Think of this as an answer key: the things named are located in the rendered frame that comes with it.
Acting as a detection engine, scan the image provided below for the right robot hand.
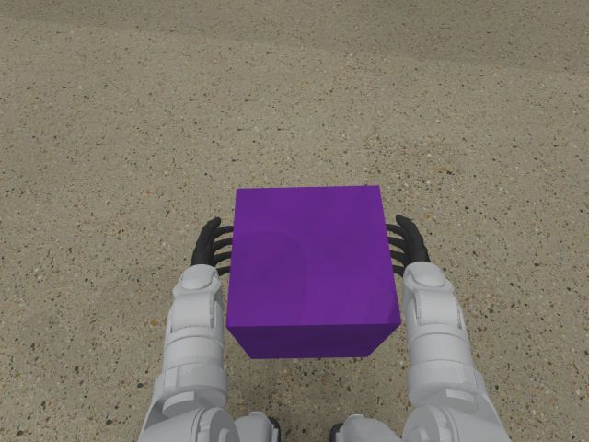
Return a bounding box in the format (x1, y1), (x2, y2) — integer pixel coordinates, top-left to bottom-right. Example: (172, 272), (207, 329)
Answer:
(386, 215), (431, 278)

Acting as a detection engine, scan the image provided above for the right robot forearm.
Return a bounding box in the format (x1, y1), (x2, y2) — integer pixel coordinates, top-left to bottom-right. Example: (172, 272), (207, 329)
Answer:
(401, 262), (508, 436)

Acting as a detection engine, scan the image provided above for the left robot forearm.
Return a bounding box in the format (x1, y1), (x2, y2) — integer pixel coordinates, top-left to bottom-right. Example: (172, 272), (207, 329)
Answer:
(137, 264), (228, 442)

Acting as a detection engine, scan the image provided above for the robot left upper arm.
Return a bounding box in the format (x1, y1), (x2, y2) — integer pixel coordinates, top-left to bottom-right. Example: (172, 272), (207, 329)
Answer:
(138, 406), (240, 442)

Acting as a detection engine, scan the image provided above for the left robot hand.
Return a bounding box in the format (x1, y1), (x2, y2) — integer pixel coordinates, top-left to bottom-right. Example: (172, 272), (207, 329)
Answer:
(190, 217), (234, 276)

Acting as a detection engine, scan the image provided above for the robot left thigh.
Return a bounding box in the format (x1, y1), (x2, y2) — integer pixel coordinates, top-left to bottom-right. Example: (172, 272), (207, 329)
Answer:
(234, 416), (279, 442)

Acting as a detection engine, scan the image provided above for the carton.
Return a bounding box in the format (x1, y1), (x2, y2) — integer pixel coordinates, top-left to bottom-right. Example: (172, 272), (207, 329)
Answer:
(225, 185), (401, 359)

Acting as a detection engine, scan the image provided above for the robot right shin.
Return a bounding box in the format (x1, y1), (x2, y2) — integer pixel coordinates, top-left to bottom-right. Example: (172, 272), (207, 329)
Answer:
(341, 414), (364, 428)

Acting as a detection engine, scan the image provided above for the robot right upper arm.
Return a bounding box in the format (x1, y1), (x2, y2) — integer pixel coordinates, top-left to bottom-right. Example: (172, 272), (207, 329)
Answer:
(401, 402), (512, 442)

